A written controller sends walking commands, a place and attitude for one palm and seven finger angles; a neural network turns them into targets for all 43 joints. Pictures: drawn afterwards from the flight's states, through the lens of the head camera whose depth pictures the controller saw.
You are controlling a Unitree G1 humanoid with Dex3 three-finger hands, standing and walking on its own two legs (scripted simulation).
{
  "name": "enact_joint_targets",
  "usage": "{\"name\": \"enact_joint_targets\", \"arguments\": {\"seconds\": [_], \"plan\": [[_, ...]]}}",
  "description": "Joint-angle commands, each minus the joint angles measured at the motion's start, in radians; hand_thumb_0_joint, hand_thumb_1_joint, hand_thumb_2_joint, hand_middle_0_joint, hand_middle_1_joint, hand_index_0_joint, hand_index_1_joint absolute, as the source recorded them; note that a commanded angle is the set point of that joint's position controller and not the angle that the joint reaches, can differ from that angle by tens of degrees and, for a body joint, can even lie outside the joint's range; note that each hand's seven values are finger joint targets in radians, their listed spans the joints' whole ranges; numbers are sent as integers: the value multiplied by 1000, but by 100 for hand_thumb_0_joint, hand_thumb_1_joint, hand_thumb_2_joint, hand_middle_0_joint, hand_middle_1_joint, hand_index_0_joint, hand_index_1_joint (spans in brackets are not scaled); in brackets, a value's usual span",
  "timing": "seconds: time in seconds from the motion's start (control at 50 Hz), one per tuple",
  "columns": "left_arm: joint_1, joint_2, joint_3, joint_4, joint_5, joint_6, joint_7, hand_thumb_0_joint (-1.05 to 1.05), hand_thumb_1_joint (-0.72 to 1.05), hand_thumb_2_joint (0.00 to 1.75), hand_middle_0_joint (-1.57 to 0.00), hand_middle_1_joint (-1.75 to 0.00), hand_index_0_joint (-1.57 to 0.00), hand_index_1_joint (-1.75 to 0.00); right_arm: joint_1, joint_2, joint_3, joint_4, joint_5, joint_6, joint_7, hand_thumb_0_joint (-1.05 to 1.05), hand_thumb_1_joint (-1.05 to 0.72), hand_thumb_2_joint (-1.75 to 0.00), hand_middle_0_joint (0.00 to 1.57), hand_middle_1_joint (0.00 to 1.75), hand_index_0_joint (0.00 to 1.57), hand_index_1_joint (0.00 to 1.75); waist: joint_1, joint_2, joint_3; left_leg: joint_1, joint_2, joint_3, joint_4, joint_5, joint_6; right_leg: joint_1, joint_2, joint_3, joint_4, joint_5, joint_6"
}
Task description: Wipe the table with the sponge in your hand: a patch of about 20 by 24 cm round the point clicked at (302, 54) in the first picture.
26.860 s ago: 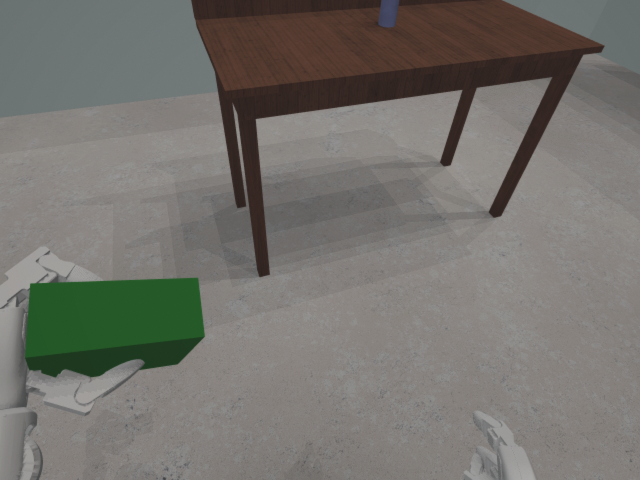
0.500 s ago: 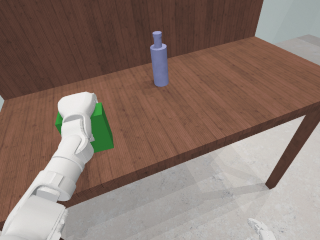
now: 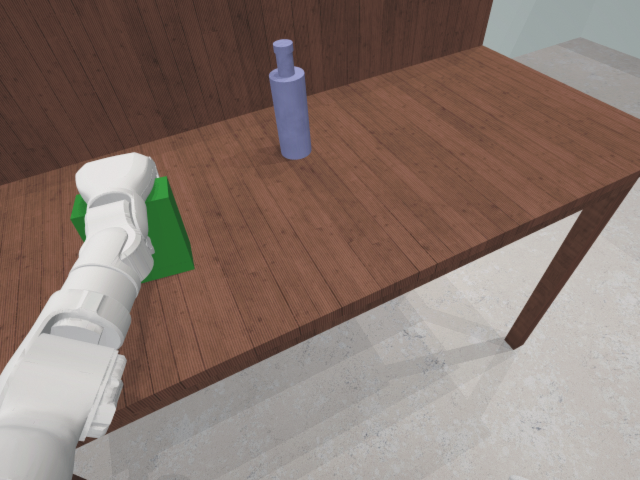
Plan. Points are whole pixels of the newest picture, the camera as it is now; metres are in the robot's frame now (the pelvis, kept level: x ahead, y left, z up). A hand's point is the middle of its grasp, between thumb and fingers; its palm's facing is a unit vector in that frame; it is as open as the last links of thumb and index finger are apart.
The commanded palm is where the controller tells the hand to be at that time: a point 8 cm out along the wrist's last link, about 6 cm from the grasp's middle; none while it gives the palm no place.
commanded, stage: wipe forward along the third lane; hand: left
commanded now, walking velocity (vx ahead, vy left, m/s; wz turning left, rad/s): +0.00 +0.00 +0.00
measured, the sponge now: (144, 246) +0.41 +0.27 +0.07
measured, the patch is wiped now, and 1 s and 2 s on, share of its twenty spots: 0.95 1.00 1.00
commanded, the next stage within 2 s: wipe back along the third lane in 0.44 s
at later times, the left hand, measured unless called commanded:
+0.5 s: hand (123, 195) +0.46 +0.30 +0.13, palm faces -0.06 -0.01 -1.00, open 10.0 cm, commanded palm +0.45 +0.30 +0.16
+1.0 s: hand (119, 201) +0.45 +0.30 +0.13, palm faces +0.03 +0.01 -1.00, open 10.1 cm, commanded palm +0.41 +0.28 +0.16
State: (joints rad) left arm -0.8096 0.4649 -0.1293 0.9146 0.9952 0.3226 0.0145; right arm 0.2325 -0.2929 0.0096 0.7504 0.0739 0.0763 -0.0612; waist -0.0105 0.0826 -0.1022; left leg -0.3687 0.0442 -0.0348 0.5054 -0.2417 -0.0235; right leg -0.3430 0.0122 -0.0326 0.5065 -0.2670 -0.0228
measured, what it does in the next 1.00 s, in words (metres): stands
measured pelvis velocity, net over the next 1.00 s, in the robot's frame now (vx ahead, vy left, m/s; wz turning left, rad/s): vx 0.03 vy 0.04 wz -0.02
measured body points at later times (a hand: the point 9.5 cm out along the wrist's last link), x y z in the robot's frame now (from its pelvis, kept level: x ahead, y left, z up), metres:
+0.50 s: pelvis +0.01 +0.03 +0.00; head +0.03 +0.01 +0.45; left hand +0.46 +0.29 +0.19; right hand +0.09 -0.24 -0.13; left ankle +0.01 +0.15 -0.74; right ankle -0.01 -0.10 -0.74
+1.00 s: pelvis +0.03 +0.04 +0.00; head +0.03 +0.01 +0.45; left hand +0.45 +0.30 +0.18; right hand +0.14 -0.22 -0.13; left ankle +0.01 +0.15 -0.74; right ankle -0.01 -0.10 -0.74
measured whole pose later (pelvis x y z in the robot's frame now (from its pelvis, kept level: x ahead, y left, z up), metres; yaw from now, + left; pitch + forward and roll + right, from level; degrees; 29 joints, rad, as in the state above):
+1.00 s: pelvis +0.03 +0.04 +0.00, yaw -1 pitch +7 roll -1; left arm -0.75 0.44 -0.17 0.82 0.96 0.43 0.11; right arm 0.21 -0.27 0.00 0.75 0.08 0.11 -0.01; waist 0.00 0.08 -0.13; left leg -0.35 0.01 0.00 0.50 -0.28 0.01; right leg -0.30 -0.02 0.00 0.44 -0.26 0.03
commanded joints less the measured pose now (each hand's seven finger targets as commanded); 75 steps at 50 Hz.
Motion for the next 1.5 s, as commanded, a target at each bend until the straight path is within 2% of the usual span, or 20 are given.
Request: {"name": "enact_joint_targets", "arguments": {"seconds": [0.0,0.04,0.08,0.12,0.18,0.22,0.32,0.36,0.4,0.5,0.56,0.62,0.72,0.78,0.92,1.08,1.12,1.18,1.34,1.48], "plan": [[-309,207,36,-55,21,8,42,0,10,130,-120,-160,-120,-160,-63,-121,-42,-116,2,-34,1,0,-90,-90,20,30,20,30,-17,-153,-182,52,-74,66,-36,133,67,106,6,7,-100,253,-1],[-343,242,58,-37,26,5,46,0,10,130,-120,-160,-120,-160,-54,-126,-44,-105,2,-33,1,0,-90,-90,20,30,20,30,-25,-155,-173,51,-72,62,-39,135,69,99,9,7,-102,246,-2],[-327,226,51,-24,31,7,49,0,10,130,-120,-160,-120,-160,-48,-126,-47,-104,-1,-31,6,0,-90,-90,20,30,20,30,-23,-144,-178,56,-72,67,-35,149,70,97,9,5,-101,263,-4],[-335,268,85,-25,36,3,48,0,10,130,-120,-160,-120,-160,-51,-129,-47,-104,-3,-26,4,0,-90,-90,20,30,20,30,-15,-159,-205,53,-72,65,-41,168,69,120,10,5,-101,284,-5],[-361,228,41,5,43,6,52,0,10,130,-120,-160,-120,-160,-41,-128,-46,-101,-1,-24,7,0,-90,-90,20,30,20,30,-32,-140,-174,51,-70,63,-43,146,68,84,11,-4,-99,244,-6],[-376,233,51,6,50,3,54,0,10,130,-120,-160,-120,-160,-37,-127,-48,-101,-3,-24,9,0,-90,-90,20,30,20,30,-25,-119,-196,63,-68,58,-47,170,67,81,15,-7,-97,249,-13],[-417,255,65,46,56,5,65,0,10,130,-120,-160,-120,-160,-22,-131,-50,-94,-7,-21,10,0,-90,-90,20,30,20,30,-39,-137,-199,58,-65,53,-45,173,67,67,16,-10,-97,244,-12],[-434,297,82,70,64,7,73,0,10,130,-120,-160,-120,-160,-8,-137,-50,-87,-9,-19,11,0,-90,-90,20,30,20,30,-41,-129,-203,49,-66,53,-41,158,66,65,17,-8,-93,222,-9],[-457,287,66,88,68,11,75,0,10,130,-120,-160,-120,-160,-5,-136,-50,-86,-8,-19,12,0,-90,-90,20,30,20,30,-51,-122,-195,49,-64,55,-42,146,66,47,17,-9,-97,203,-9],[-507,350,90,129,90,8,71,0,10,130,-120,-160,-120,-160,26,-143,-53,-75,-13,-19,12,0,-90,-90,20,30,20,30,-59,-99,-225,46,-61,53,-33,161,65,47,18,-5,-91,214,-11],[-453,265,45,124,83,-1,59,0,10,130,-120,-160,-120,-160,36,-133,-58,-87,-16,-20,21,0,-90,-90,20,30,20,30,-45,-63,-260,73,-57,50,-27,201,64,51,23,-15,-82,240,-17],[-381,232,48,71,69,-21,47,0,10,130,-120,-160,-120,-160,27,-127,-64,-105,-16,-19,26,0,-90,-90,20,30,20,30,-22,-52,-300,98,-51,45,-26,251,63,79,26,-18,-79,277,-26],[-291,127,24,-11,0,-17,67,0,10,130,-120,-160,-120,-160,-8,-121,-68,-116,-7,-24,34,0,-90,-90,20,30,20,30,-10,-92,-250,112,-45,43,-40,248,67,70,32,-30,-93,266,-25],[-242,88,3,-45,-28,20,75,0,10,130,-120,-160,-120,-160,-42,-121,-65,-117,1,-20,37,0,-90,-90,20,30,20,30,-6,-105,-211,116,-46,44,-49,227,67,67,34,-36,-100,245,-22],[-185,58,-13,-162,-56,114,56,0,10,130,-120,-160,-120,-160,-127,-116,-53,-136,11,-13,43,0,-90,-90,20,30,20,30,19,-95,-228,156,-53,42,-56,280,67,111,33,-44,-96,290,-28],[-76,23,-48,-324,-60,194,-3,0,10,130,-120,-160,-120,-160,-210,-111,-38,-193,12,15,46,0,-90,-90,20,30,20,30,29,-139,-232,184,-63,50,-23,351,70,165,22,-48,-72,415,-23],[-18,53,-16,-396,-59,205,-17,0,10,130,-120,-160,-120,-160,-231,-112,-35,-213,11,25,49,0,-90,-90,20,30,20,30,46,-138,-261,195,-61,47,-12,414,68,202,18,-46,-57,481,-27],[52,-39,-93,-500,-68,230,-36,0,10,130,-120,-160,-120,-160,-266,-101,-25,-241,17,33,60,0,-90,-90,20,30,20,30,41,-119,-228,210,-59,46,0,459,67,182,18,-56,-45,501,-24],[115,-32,-89,-662,-82,314,-53,0,10,130,-120,-160,-120,-160,-330,-95,-9,-267,18,42,64,0,-90,-90,20,30,20,30,58,-134,-210,207,-60,45,10,464,61,202,15,-55,-25,530,-27],[235,-111,-155,-763,-79,341,-70,0,10,130,-120,-160,-120,-160,-366,-81,-1,-286,19,34,80,0,-90,-90,20,30,20,30,71,-131,-241,223,-56,37,30,504,56,205,16,-59,4,539,-28]]}}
